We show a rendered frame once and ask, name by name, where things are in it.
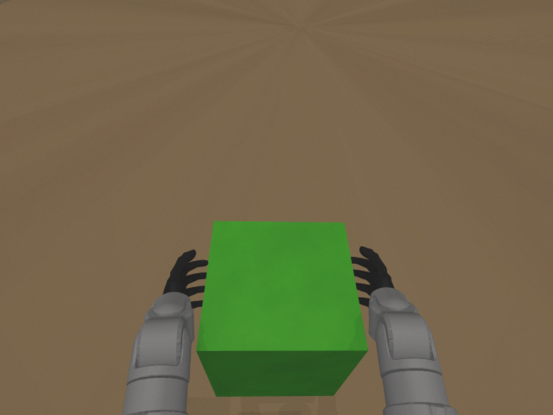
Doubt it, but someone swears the carton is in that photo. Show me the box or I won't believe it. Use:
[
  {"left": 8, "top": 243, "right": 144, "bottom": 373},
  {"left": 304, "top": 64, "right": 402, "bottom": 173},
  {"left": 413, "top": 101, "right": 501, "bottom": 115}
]
[{"left": 196, "top": 221, "right": 368, "bottom": 397}]

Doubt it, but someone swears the robot left hand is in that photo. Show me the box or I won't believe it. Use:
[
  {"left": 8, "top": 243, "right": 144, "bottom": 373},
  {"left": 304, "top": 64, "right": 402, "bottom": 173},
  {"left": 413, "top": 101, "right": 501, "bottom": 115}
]
[{"left": 163, "top": 250, "right": 208, "bottom": 309}]

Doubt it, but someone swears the robot right forearm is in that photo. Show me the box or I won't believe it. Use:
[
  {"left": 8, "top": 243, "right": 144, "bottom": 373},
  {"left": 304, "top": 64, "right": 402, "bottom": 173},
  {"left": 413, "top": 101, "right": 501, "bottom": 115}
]
[{"left": 369, "top": 287, "right": 458, "bottom": 415}]

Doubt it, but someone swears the robot right hand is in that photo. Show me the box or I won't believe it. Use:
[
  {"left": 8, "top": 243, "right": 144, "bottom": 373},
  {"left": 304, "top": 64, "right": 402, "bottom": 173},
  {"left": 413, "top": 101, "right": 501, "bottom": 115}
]
[{"left": 351, "top": 246, "right": 395, "bottom": 308}]

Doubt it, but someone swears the robot left forearm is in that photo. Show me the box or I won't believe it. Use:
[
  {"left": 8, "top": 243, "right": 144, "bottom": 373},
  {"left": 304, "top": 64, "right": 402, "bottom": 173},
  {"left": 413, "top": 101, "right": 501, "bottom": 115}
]
[{"left": 122, "top": 292, "right": 194, "bottom": 415}]

